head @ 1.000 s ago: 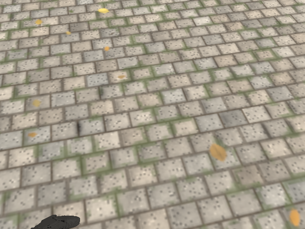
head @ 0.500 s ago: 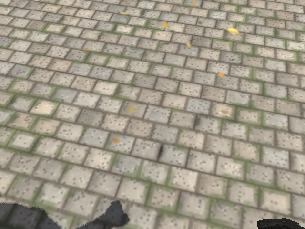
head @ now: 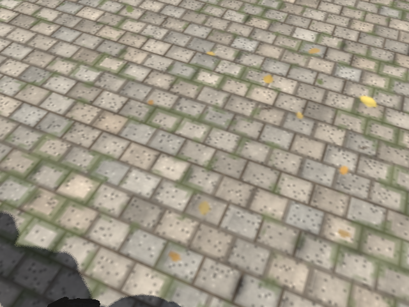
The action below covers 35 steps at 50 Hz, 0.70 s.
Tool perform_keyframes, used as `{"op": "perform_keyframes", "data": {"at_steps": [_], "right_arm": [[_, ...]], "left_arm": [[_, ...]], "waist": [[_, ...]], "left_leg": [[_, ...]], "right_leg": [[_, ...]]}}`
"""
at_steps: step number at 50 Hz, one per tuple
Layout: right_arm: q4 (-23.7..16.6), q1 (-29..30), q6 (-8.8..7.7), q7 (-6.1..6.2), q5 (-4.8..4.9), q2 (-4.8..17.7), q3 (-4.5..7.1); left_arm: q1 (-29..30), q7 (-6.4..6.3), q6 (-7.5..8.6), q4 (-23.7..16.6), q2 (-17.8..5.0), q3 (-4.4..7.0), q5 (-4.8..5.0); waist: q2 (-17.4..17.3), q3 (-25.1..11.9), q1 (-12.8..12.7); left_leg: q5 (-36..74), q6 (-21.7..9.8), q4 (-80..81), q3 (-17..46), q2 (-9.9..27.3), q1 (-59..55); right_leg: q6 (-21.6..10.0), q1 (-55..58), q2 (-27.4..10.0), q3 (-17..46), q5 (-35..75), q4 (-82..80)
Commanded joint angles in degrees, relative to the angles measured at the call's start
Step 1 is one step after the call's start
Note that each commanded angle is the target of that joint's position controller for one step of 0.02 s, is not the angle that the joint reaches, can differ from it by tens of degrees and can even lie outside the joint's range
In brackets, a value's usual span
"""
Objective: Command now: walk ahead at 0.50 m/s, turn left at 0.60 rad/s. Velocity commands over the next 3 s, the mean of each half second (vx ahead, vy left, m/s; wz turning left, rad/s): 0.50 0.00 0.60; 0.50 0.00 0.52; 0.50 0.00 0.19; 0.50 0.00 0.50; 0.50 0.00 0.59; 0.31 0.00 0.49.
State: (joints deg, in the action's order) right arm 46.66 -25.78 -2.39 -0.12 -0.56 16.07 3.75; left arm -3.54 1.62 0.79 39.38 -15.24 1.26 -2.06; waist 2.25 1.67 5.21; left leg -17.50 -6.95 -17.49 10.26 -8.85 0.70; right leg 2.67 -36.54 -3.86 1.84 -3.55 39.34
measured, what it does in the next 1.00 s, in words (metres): walks ahead, turning left: right foot, then left foot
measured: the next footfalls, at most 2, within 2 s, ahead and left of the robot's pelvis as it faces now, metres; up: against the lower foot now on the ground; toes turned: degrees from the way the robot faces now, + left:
right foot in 0.10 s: +0.23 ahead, -0.13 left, +0.00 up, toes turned +5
left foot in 0.60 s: +0.44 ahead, +0.16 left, +0.00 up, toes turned +26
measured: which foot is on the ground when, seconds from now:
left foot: down 0.00-0.10, up 0.12-0.58, down 0.60-1.00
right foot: up 0.00-0.08, down 0.10-0.60, up 0.62-1.00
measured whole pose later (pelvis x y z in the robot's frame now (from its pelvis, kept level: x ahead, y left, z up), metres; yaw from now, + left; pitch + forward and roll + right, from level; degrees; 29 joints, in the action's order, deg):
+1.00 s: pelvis +0.50 +0.14 +0.00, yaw +33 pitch +1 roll +1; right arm 48.2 -24.1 -3.2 -0.5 -0.3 15.1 2.9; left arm -6.9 1.7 0.3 41.0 -15.6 1.8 -2.3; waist 2.7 1.9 3.5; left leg -13.3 -7.4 -13.5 6.0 -9.0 0.6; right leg 1.8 -37.9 -6.4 0.2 -2.8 43.7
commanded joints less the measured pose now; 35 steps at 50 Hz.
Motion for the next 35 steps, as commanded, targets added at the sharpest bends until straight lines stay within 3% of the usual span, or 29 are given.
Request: {"op": "perform_keyframes", "data": {"at_steps": [1, 3, 4, 5, 6, 7, 8, 9, 11, 13, 16, 22, 25, 27, 29, 30, 31, 32, 33, 34, 35], "right_arm": [[-2.8, -1.0, -0.55, 0.86, -0.26, 10.2, 2.51], [-3.5, 2.7, -0.73, 0.76, -0.37, 11.2, 2.66], [-3.5, 3.8, -1.05, 0.29, 0.07, 11.1, 2.53], [-4.6, 3.5, -1.57, -0.29, 0.68, 7.8, 1.56], [-6.5, -2.0, -1.43, -0.13, 2.0, 2.5, 0.49], [-5.3, -2.5, -0.76, 0.36, -0.2, 7.1, 0.81], [-4.6, 0.9, -0.27, 0.1, -0.82, 7.9, 1.11], [-4.6, 3.8, 0.0, -0.45, -0.89, 7.2, 0.92], [-4.8, 5.1, 1.09, -1.56, -1.5, 6.0, 0.81], [-5.3, 6.0, 2.05, -2.37, -1.55, 5.0, 0.54], [-7.5, 11.5, 2.44, -3.21, -1.66, 4.0, 0.11], [-11.3, 23.3, 1.9, -4.64, -1.3, 1.6, -1.34], [-12.7, 27.0, 1.98, -5.02, -1.66, 2.0, -1.44], [-13.1, 27.3, 2.07, -4.7, -2.1, 2.7, -1.15], [-11.7, 21.7, 1.86, -3.91, -2.5, 4.1, -0.33], [-9.1, 13.3, 1.33, -3.28, -2.8, 5.1, 0.5], [-6.1, 3.1, 1.13, -2.23, -3.26, 9.1, 2.11], [-7.1, 4.7, 1.46, -1.34, -2.02, 16.0, 3.71], [-8.2, 1.6, 1.86, -0.89, -0.5, 15.6, 3.78], [-6.5, 3.4, 1.93, -0.29, -0.28, 13.9, 3.45], [-5.9, 5.7, 1.65, -0.02, 0.0, 10.9, 2.69]], "left_arm": [[6.1, -0.16, 1.78, -6.2, -5.6, 1.16, 0.43], [-2.2, -1.0, 2.25, -3.8, -7.5, 1.98, 0.59], [-9.7, -1.71, 2.89, -1.8, -9.0, 2.69, 0.37], [-18.4, -2.72, 3.45, -1.1, -12.7, 3.64, -0.72], [-19.9, -3.11, 2.98, -1.5, -17.8, 4.68, -1.73], [-16.7, -2.75, 2.27, -1.5, -14.6, 4.47, -0.52], [-12.9, -2.56, 2.11, -2.2, -9.4, 3.29, -0.04], [-10.8, -2.28, 2.22, -1.8, -6.3, 2.51, 0.08], [-11.0, -2.36, 2.86, -0.2, -5.3, 2.09, 0.2], [-12.8, -1.8, 4.1, 1.2, -5.6, 2.3, 0.79], [-14.2, -1.42, 4.96, 2.6, -6.2, 2.69, 1.18], [-16.4, -1.42, 4.71, 4.9, -7.0, 3.0, 1.08], [-18.7, -1.87, 4.21, 6.2, -8.5, 3.43, 1.09], [-20.0, -2.21, 3.39, 7.2, -9.7, 3.64, 1.02], [-20.5, -2.56, 2.41, 7.8, -11.6, 3.9, 0.95], [-19.9, -2.62, 1.88, 7.5, -11.9, 3.82, 1.2], [-19.9, -2.53, 1.8, 5.9, -10.7, 3.37, 0.82], [-21.6, -1.18, 2.06, 1.3, -3.8, 1.89, 0.75], [-14.6, -1.24, 2.23, -0.2, -8.5, 2.77, 0.14], [-10.6, -1.04, 2.75, -1.4, -8.1, 2.61, 1.02], [-11.4, -1.18, 3.34, -0.7, -7.1, 2.04, 1.21]], "waist": [[-6.6, 0.8, -1.1], [-7.0, -1.7, -5.3], [-4.4, -5.5, -9.4], [0.7, -13.3, -12.8], [13.7, -19.4, -9.6], [10.0, -16.3, -7.4], [3.0, -8.4, -6.7], [-0.5, -3.9, -6.4], [3.5, -1.3, -5.3], [4.1, -1.5, -4.9], [3.3, -0.5, -5.2], [3.0, 1.9, -7.2], [2.9, 3.0, -8.0], [3.0, 2.5, -7.7], [3.7, -1.7, -4.9], [2.1, -6.6, -1.0], [-3.4, -13.2, 3.1], [-18.1, -17.7, -1.5], [-9.8, -19.8, 2.6], [-6.7, -11.8, 1.4], [-4.1, -6.3, -1.4]], "left_leg": [[31.7, -4.9, -1.5, 12.3, 15.9, -0.1], [39.4, -2.3, -7.6, 12.2, 14.6, 4.1], [40.9, -0.8, -17.3, 9.8, 11.3, 6.7], [29.2, 0.6, -32.3, 6.1, 7.6, 13.2], [-11.2, 2.6, -48.1, -1.2, -1.5, 30.1], [-12.2, 2.2, -54.5, -1.8, 3.0, 35.7], [-6.8, 2.4, -55.1, -2.5, 5.9, 35.9], [-3.3, 2.8, -52.8, -3.5, 7.8, 34.8], [-1.6, 3.7, -49.8, -4.8, 10.0, 32.5], [-0.3, 3.9, -49.3, -5.6, 10.3, 32.4], [4.2, 4.6, -46.8, -6.2, 11.6, 37.4], [15.7, 4.6, -28.4, -11.4, 12.2, 35.6], [12.9, 2.8, -21.9, -14.5, 11.5, 33.2], [7.8, 1.0, -19.0, -16.4, 9.5, 30.8], [1.9, -1.6, -16.9, -18.1, 5.2, 22.8], [3.2, -3.3, -13.1, -17.9, 2.9, 12.1], [-1.7, -5.9, -10.4, -8.3, 8.6, -3.0], [-4.0, -13.3, -6.5, 22.1, 26.2, -19.8], [1.2, -14.9, -0.5, 33.1, 28.3, -20.5], [9.4, -13.8, -0.4, 22.6, 26.5, -15.5], [17.9, -12.0, -0.1, 16.6, 24.1, -7.3]], "right_leg": [[-1.4, 3.5, 2.8, -0.5, -1.0, -5.4], [-3.3, 17.6, 5.4, -1.4, -5.6, -8.7], [-4.7, 28.4, 5.0, -1.3, -4.4, -12.4], [-7.3, 41.8, -5.5, 9.0, -14.7, -14.5], [-13.0, 54.2, -21.2, 34.9, -20.9, -20.4], [-14.7, 49.0, -21.6, 43.0, -26.1, -22.8], [-13.8, 41.1, -19.4, 34.1, -26.1, -23.7], [-12.7, 35.3, -16.1, 25.2, -20.0, -24.8], [-10.8, 29.9, -11.8, 13.8, -8.7, -26.7], [-11.1, 29.2, -11.4, 8.6, 0.6, -27.5], [-11.9, 30.8, -11.9, 2.7, 6.0, -29.5], [-10.1, 31.4, -9.7, -8.6, 9.4, -30.1], [-9.1, 34.7, -11.2, -10.9, 12.3, -28.9], [-8.4, 38.4, -12.0, -12.9, 22.9, -24.5], [-7.9, 40.6, -12.2, -15.0, 40.3, -12.2], [-7.1, 37.3, -11.3, -16.5, 40.1, -0.3], [-5.3, 26.3, -9.8, -16.9, 24.7, 16.5], [-1.6, 0.5, 0.6, -14.9, -27.0, 35.9], [-1.5, -6.0, 2.9, -2.9, -27.7, 41.6], [-2.2, -9.2, -0.2, -0.8, -21.1, 39.9], [-2.4, -6.3, -2.1, -1.1, -17.1, 34.2]]}}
